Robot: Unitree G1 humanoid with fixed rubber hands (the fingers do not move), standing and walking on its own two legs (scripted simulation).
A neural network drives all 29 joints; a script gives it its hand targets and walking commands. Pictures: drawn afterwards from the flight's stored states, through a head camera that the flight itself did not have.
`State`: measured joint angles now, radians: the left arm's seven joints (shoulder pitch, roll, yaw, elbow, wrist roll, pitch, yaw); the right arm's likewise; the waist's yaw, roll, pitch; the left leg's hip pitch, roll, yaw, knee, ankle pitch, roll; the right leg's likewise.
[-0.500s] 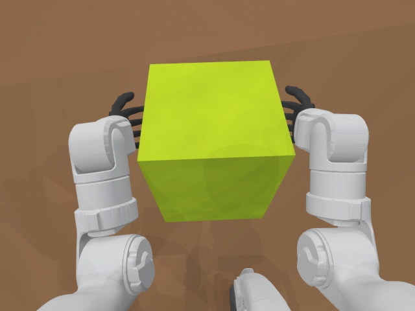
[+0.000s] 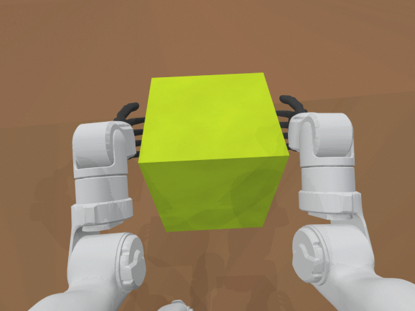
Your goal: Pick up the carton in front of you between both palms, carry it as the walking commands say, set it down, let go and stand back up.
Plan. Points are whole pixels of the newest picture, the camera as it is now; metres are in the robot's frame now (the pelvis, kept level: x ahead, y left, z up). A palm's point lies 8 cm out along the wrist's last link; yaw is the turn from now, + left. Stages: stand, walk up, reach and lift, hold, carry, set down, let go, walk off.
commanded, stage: carry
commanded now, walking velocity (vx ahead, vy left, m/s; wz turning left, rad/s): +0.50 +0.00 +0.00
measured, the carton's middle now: (211, 157) +0.39 +0.01 +0.09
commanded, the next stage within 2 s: none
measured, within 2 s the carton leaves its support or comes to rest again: neither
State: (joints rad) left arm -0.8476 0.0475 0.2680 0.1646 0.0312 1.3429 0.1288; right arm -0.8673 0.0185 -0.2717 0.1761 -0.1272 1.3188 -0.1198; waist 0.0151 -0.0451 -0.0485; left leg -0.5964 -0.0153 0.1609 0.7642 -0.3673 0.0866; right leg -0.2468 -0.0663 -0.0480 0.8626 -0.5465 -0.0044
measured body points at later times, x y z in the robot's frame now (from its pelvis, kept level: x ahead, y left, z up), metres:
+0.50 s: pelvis +0.30 -0.04 +0.07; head +0.33 -0.04 +0.52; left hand +0.67 +0.14 +0.20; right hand +0.70 -0.16 +0.21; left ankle +0.25 +0.08 -0.55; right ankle +0.34 -0.11 -0.66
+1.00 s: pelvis +0.61 -0.01 +0.12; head +0.65 -0.01 +0.56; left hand +1.01 +0.10 +0.25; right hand +0.97 -0.20 +0.25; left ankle +0.60 +0.07 -0.62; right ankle +0.68 -0.13 -0.53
